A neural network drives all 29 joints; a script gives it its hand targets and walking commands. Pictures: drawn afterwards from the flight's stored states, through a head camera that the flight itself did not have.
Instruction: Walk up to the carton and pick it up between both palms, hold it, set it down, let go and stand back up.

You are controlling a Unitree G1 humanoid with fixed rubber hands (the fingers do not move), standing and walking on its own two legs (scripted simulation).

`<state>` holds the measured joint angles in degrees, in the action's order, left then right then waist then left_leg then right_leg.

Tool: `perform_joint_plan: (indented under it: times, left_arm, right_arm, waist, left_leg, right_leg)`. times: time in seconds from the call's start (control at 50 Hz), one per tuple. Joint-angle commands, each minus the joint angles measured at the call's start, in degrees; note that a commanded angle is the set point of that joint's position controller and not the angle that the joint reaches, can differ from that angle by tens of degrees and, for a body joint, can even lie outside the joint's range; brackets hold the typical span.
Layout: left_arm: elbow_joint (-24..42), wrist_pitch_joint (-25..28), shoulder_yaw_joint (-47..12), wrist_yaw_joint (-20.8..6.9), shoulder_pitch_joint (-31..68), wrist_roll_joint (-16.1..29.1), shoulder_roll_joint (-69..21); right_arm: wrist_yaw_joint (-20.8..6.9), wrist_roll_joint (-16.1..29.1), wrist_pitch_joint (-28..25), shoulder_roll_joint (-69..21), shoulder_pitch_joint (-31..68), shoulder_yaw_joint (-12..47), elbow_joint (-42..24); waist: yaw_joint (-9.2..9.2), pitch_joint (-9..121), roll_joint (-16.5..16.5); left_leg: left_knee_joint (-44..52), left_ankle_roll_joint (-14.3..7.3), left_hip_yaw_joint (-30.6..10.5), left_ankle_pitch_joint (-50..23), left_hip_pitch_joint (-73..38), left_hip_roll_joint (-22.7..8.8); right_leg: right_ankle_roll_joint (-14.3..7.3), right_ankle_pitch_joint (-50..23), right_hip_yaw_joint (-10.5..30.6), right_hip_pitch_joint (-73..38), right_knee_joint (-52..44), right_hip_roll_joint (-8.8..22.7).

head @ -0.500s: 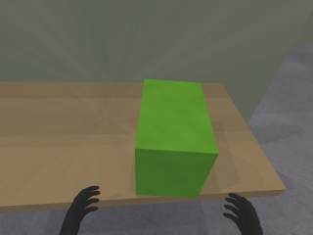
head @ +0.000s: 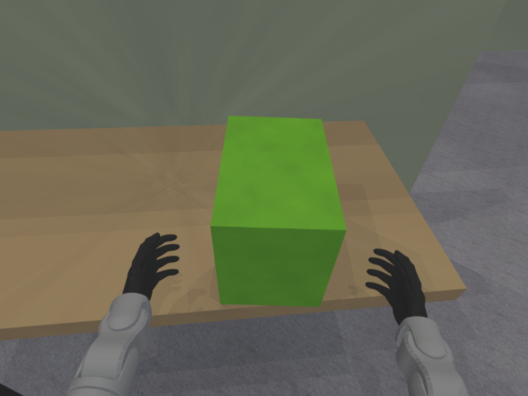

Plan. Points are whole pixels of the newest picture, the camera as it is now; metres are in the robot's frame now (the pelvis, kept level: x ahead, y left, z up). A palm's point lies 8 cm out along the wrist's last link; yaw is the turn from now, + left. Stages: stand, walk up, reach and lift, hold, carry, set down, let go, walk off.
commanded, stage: reach and lift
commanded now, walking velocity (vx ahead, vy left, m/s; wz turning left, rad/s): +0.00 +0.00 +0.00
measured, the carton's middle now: (272, 208) +0.47 +0.00 +0.02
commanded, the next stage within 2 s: none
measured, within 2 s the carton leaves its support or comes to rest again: neither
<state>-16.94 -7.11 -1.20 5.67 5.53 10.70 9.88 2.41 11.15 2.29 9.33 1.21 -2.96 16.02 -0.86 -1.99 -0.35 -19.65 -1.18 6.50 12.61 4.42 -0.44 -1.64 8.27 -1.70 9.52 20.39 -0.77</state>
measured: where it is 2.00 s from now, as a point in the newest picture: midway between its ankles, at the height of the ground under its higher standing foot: outside the picture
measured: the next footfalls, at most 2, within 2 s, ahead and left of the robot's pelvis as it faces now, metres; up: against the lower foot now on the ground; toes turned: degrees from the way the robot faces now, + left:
none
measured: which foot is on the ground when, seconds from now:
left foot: down 0.00-1.00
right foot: down 0.00-1.00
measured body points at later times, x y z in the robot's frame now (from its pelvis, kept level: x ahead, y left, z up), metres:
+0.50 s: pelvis +0.01 -0.01 +0.00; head +0.03 +0.00 +0.45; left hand +0.37 +0.21 +0.09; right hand +0.38 -0.20 +0.08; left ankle -0.02 +0.10 -0.75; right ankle +0.03 -0.10 -0.75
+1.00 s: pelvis +0.01 +0.00 +0.00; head +0.05 +0.01 +0.45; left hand +0.45 +0.20 +0.13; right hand +0.45 -0.21 +0.13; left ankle -0.02 +0.10 -0.75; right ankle +0.03 -0.10 -0.75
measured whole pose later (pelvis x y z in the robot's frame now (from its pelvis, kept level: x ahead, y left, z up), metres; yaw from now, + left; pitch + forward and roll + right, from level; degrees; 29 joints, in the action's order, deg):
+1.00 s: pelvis +0.01 +0.00 +0.00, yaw +2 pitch +7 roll -1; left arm -33.1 -25.3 5.3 3.9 43.9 9.5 15.2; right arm 5.4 19.2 14.8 18.0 42.6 -2.3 39.4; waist 2.0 3.6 0.4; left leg -23.5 -0.8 3.9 13.8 16.8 -1.4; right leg -1.7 7.5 -4.1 18.6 18.9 -1.5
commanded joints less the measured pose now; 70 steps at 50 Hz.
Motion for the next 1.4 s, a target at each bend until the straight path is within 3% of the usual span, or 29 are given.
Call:
perform_joint_plan:
  times: [0.0,0.12,0.34,0.48,0.68,0.9,1.02,1.04,1.06,1.08,1.22,1.3,1.38]
  left_arm:
    - [11.2,1.0,3.5,-0.3,20.6,0.1,6.7]
    - [11.8,-2.0,6.0,-1.5,25.8,0.1,8.9]
    - [12.8,-9.0,8.5,-4.2,35.4,-0.5,11.2]
    - [13.2,-12.8,9.6,-4.5,41.1,-1.1,12.3]
    - [8.8,-15.1,9.9,-3.1,51.7,-1.6,13.4]
    - [-2.4,-15.7,9.0,-1.7,66.1,-1.5,14.8]
    - [-9.6,-13.5,8.0,-1.1,72.8,-1.1,15.3]
    - [-10.9,-12.8,9.6,-0.7,74.5,-1.4,17.8]
    - [-13.6,-12.5,8.4,-0.5,74.7,-1.0,17.0]
    - [-15.3,-11.9,8.6,-0.6,75.2,-1.2,16.8]
    - [-27.0,-4.1,7.2,-2.1,73.0,-2.9,13.2]
    - [-32.9,4.0,7.7,-3.1,69.6,-5.3,11.0]
    - [-34.8,12.5,7.1,-2.4,74.1,-5.5,10.2]
  right_arm:
    - [0.8,-0.2,-1.3,6.0,21.1,-2.4,-10.2]
    - [2.7,0.8,0.2,6.4,26.9,-1.8,-9.1]
    - [5.2,4.0,4.3,8.7,36.6,-1.2,-6.7]
    - [5.6,5.6,6.1,11.5,43.2,-1.7,-6.3]
    - [4.5,7.2,8.2,15.3,54.1,-2.3,-0.6]
    - [2.9,8.0,9.9,18.4,68.8,-2.2,11.1]
    - [2.8,7.6,9.3,18.5,75.1,-2.0,17.1]
    - [2.3,7.6,8.6,19.9,78.8,-0.8,16.2]
    - [2.2,7.7,8.5,19.6,78.7,-1.0,19.2]
    - [2.2,7.2,8.2,19.2,79.3,-1.0,21.6]
    - [3.4,4.7,4.8,14.6,76.4,0.0,32.1]
    - [3.8,2.5,-0.2,11.1,72.0,-0.4,35.0]
    - [3.6,-0.1,-7.0,10.5,73.4,-3.0,34.3]
  waist:
    - [-0.65,15.5,-0.5]
    - [-0.16,21.4,-1.9]
    - [1.98,24.9,0.5]
    - [2.69,27.9,1.3]
    - [2.93,33.9,1.9]
    - [2.89,39.4,1.5]
    - [3.02,43.2,1.4]
    - [-0.88,47.0,0.7]
    - [0.74,46.3,0.7]
    - [0.06,46.0,1.2]
    - [2.18,40.3,0.2]
    - [2.43,38.6,0.7]
    - [2.77,43.4,3.7]
  left_leg:
    - [4.7,0.5,-5.4,-4.5,7.6,-1.2]
    - [3.3,0.0,-5.1,-9.1,8.7,-0.3]
    - [1.4,1.1,-5.4,-15.4,6.8,0.4]
    - [-0.3,2.1,-5.6,-19.7,4.6,0.6]
    - [-2.6,2.9,-6.1,-24.4,2.5,0.4]
    - [-3.6,2.9,-6.6,-24.0,3.9,0.2]
    - [-4.4,3.0,-6.6,-24.4,4.9,0.2]
    - [-3.8,3.0,-5.7,-26.1,4.8,0.2]
    - [-4.2,3.1,-5.8,-27.3,3.7,-0.2]
    - [-4.8,3.3,-5.8,-28.3,3.7,0.0]
    - [-3.7,3.2,-5.8,-24.3,7.9,0.5]
    - [-3.3,3.6,-5.8,-23.1,12.6,0.8]
    - [-5.9,5.4,-5.6,-23.9,14.0,0.7]
  right_leg:
    - [-0.2,-4.1,6.1,-11.1,-1.9,1.3]
    - [1.1,-11.8,6.3,-15.6,-0.5,1.1]
    - [1.9,-20.2,5.1,-16.6,-0.2,0.8]
    - [2.1,-24.5,3.8,-16.3,0.3,-0.1]
    - [1.9,-27.7,2.4,-13.8,1.2,-1.1]
    - [1.9,-27.8,1.5,-11.6,1.6,-1.6]
    - [2.2,-30.0,1.1,-11.5,2.3,-1.5]
    - [2.1,-28.9,1.5,-9.8,2.5,-1.8]
    - [2.2,-29.1,1.4,-9.1,2.5,-2.0]
    - [2.0,-28.5,1.3,-9.8,2.2,-1.9]
    - [2.4,-29.1,1.9,-12.3,1.8,-1.3]
    - [2.0,-28.6,1.8,-14.1,2.7,-0.6]
    - [1.6,-27.1,0.6,-9.3,4.6,-0.6]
